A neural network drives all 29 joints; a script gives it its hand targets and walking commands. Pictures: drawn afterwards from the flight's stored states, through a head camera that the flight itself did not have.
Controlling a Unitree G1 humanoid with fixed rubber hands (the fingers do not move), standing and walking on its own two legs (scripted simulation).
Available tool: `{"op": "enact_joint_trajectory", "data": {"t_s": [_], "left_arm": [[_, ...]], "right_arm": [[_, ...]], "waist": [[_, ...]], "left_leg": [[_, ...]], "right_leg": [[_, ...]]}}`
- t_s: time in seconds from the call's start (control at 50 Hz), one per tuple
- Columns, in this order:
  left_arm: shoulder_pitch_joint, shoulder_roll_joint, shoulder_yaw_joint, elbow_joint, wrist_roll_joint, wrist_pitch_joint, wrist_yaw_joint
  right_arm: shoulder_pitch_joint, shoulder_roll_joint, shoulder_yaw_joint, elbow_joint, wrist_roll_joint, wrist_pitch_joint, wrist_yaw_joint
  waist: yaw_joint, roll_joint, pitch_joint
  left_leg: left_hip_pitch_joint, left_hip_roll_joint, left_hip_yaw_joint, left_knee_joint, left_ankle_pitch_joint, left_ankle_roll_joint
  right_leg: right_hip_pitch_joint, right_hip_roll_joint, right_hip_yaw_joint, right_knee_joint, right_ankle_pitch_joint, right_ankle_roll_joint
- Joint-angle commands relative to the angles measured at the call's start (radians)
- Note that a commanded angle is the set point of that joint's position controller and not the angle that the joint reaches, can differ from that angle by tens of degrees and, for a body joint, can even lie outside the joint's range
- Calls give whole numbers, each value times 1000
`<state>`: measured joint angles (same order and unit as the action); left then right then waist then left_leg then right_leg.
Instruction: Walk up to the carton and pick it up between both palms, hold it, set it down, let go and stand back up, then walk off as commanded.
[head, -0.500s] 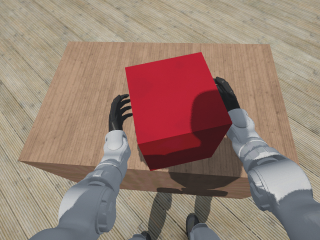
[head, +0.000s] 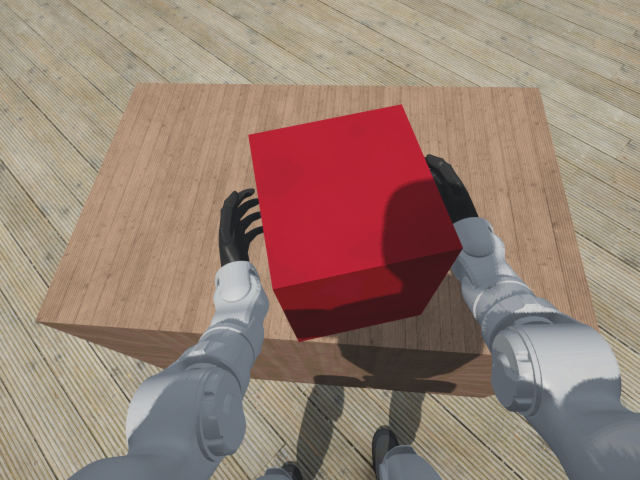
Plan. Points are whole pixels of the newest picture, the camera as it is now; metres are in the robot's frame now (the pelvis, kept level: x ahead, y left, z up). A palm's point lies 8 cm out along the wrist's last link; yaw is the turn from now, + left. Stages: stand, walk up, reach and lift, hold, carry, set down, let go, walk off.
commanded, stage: reach and lift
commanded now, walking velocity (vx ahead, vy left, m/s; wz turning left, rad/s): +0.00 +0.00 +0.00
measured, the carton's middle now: (344, 235) +0.43 -0.01 -0.04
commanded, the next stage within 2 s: none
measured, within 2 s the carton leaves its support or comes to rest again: neither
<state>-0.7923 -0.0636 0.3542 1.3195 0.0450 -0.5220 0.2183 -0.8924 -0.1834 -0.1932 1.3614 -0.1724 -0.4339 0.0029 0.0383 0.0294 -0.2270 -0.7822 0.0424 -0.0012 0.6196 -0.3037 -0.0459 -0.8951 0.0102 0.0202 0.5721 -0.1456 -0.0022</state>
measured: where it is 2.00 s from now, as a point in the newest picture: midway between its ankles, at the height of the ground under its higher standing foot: outside the picture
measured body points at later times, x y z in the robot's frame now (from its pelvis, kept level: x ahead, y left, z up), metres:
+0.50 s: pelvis +0.00 +0.00 +0.00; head +0.13 -0.02 +0.43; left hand +0.41 +0.14 -0.02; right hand +0.45 -0.16 +0.00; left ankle -0.03 +0.15 -0.71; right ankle +0.05 -0.11 -0.71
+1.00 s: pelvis +0.00 +0.00 +0.00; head +0.13 -0.02 +0.43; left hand +0.41 +0.14 -0.02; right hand +0.45 -0.16 +0.00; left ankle -0.03 +0.15 -0.71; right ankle +0.05 -0.11 -0.71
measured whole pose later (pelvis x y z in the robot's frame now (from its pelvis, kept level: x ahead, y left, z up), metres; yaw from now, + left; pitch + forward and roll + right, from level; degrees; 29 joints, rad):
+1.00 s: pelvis +0.00 +0.00 +0.00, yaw +0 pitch +27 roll +1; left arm -0.79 -0.07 0.40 1.32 0.11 -0.58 0.20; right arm -0.89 -0.17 -0.33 1.36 -0.31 -0.51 0.00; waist 0.04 0.03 -0.20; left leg -0.78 0.04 0.00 0.62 -0.30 -0.05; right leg -0.90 0.01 0.02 0.57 -0.14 0.00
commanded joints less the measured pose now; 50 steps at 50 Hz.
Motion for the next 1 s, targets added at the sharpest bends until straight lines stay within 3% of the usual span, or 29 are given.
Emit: {"op": "enact_joint_trajectory", "data": {"t_s": [0.0, 0.02, 0.04, 0.08, 0.1, 0.12, 0.14, 0.18, 0.2, 0.22, 0.24, 0.3, 0.36, 0.42, 0.46, 0.52, 0.54, 0.56, 0.62, 0.64, 0.68, 0.74, 0.76, 0.82, 0.84, 0.86, 0.96, 0.98], "left_arm": [[-344, -482, -94, -93, 256, -68, -158], [-325, -490, -101, -80, 270, -65, -162], [-308, -481, -82, -61, 285, -61, -164], [-328, -485, -124, -81, 265, -68, -162], [-327, -461, -84, -40, 283, -57, -167], [-333, -486, -113, -81, 275, -66, -162], [-326, -470, -100, -66, 272, -70, -161], [-313, -470, -94, -46, 275, -72, -161], [-334, -453, -95, -51, 267, -73, -163], [-322, -464, -101, -43, 270, -75, -165], [-344, -452, -99, -57, 260, -74, -161], [-348, -460, -100, -46, 268, -72, -158], [-348, -450, -95, -39, 267, -78, -151], [-340, -472, -120, -55, 260, -76, -152], [-366, -458, -115, -49, 253, -76, -152], [-363, -469, -113, -54, 260, -85, -149], [-352, -466, -103, -39, 259, -77, -153], [-362, -465, -106, -45, 268, -77, -150], [-352, -465, -117, -61, 262, -81, -150], [-369, -467, -120, -41, 250, -82, -149], [-374, -472, -118, -37, 257, -75, -150], [-373, -465, -102, -29, 263, -76, -148], [-364, -471, -112, -37, 258, -75, -151], [-372, -467, -126, -48, 262, -78, -153], [-373, -476, -133, -43, 251, -86, -153], [-394, -490, -155, -83, 247, -92, -148], [-409, -483, -133, -55, 257, -111, -151], [-382, -489, -135, -49, 261, -111, -153]], "right_arm": [[-317, 665, -60, -3, -220, -94, 97], [-286, 674, -60, 3, -234, -99, 99], [-265, 682, -59, 24, -250, -99, 103], [-255, 677, -72, 58, -250, -113, 103], [-246, 665, -94, 103, -262, -100, 106], [-273, 678, -69, 64, -253, -116, 106], [-266, 665, -80, 62, -267, -117, 106], [-275, 674, -53, 70, -254, -120, 105], [-277, 660, -66, 75, -270, -114, 103], [-263, 687, -54, 63, -260, -119, 102], [-281, 669, -65, 73, -261, -120, 99], [-305, 665, -60, 82, -258, -122, 98], [-303, 670, -53, 67, -257, -127, 98], [-305, 670, -68, 83, -251, -134, 96], [-303, 671, -58, 92, -256, -130, 95], [-301, 683, -46, 89, -250, -134, 91], [-289, 679, -48, 104, -247, -131, 90], [-305, 679, -55, 87, -248, -134, 91], [-292, 682, -48, 88, -254, -132, 88], [-314, 666, -60, 102, -255, -133, 85], [-298, 682, -60, 114, -238, -126, 90], [-295, 690, -48, 100, -246, -125, 86], [-307, 695, -41, 89, -242, -127, 84], [-273, 700, -43, 122, -245, -125, 80], [-304, 680, -41, 106, -250, -138, 80], [-301, 695, -24, 109, -247, -143, 79], [-325, 694, -23, 92, -258, -171, 70], [-324, 689, -7, 93, -256, -174, 69]], "waist": [[21, -57, -495], [21, -39, -484], [26, -60, -446], [4, -37, -468], [14, -52, -409], [16, -36, -466], [8, -59, -469], [23, -59, -453], [12, -85, -465], [19, -63, -471], [7, -80, -484], [26, -68, -468], [20, -81, -485], [23, -54, -486], [12, -85, -495], [32, -67, -517], [17, -80, -481], [28, -72, -490], [23, -79, -505], [7, -81, -509], [21, -72, -483], [32, -91, -490], [29, -90, -517], [18, -78, -498], [0, -87, -525], [17, -74, -545], [11, -99, -561], [22, -94, -550]], "left_leg": [[82, -53, 123, -54, 361, -21], [98, -53, 125, -58, 360, -22], [89, -52, 127, -65, 343, -15], [110, -44, 125, -62, 371, -27], [97, -44, 131, -81, 332, -23], [110, -47, 125, -79, 351, -22], [103, -49, 123, -77, 347, -23], [76, -49, 126, -80, 334, -19], [50, -55, 129, -82, 331, -17], [36, -56, 125, -75, 325, -12], [47, -53, 124, -76, 313, -11], [46, -50, 127, -76, 331, -16], [36, -51, 119, -76, 322, -12], [66, -46, 122, -70, 352, -22], [46, -49, 121, -70, 337, -17], [28, -47, 124, -65, 360, -20], [15, -47, 117, -68, 346, -17], [27, -45, 117, -72, 343, -16], [24, -51, 126, -63, 346, -15], [14, -44, 114, -65, 344, -16], [37, -45, 123, -63, 325, -15], [8, -44, 119, -71, 315, -8], [-10, -47, 117, -72, 317, -9], [10, -48, 117, -67, 331, -11], [6, -46, 111, -70, 338, -17], [34, -43, 109, -54, 369, -26], [17, -50, 114, -67, 341, -17], [4, -53, 113, -70, 343, -16]], "right_leg": [[682, 17, -74, 33, 333, -14], [681, 17, -77, 24, 330, -14], [696, 17, -74, 17, 323, -12], [691, 23, -77, 19, 363, -16], [684, 19, -68, 2, 317, -21], [702, 23, -77, 1, 343, -18], [690, 27, -75, -3, 345, -17], [715, 23, -72, 9, 360, -12], [733, 19, -65, 5, 377, -13], [745, 13, -60, 16, 384, -9], [718, 22, -64, 17, 375, -6], [719, 20, -65, 14, 377, -11], [705, 25, -67, 16, 386, -8], [684, 28, -73, 12, 366, -15], [689, 27, -65, 14, 389, -13], [707, 23, -64, 24, 417, -9], [722, 24, -62, 24, 417, -9], [703, 27, -61, 14, 393, -11], [714, 24, -60, 24, 424, -12], [710, 24, -66, 23, 432, -11], [668, 26, -68, 17, 368, -14], [702, 20, -58, 18, 382, -7], [736, 18, -57, 26, 431, -4], [706, 21, -57, 26, 423, -13], [708, 24, -66, 20, 441, -14], [698, 28, -68, 33, 452, -13], [732, 30, -66, 26, 461, 1], [740, 24, -66, 22, 475, -2]]}}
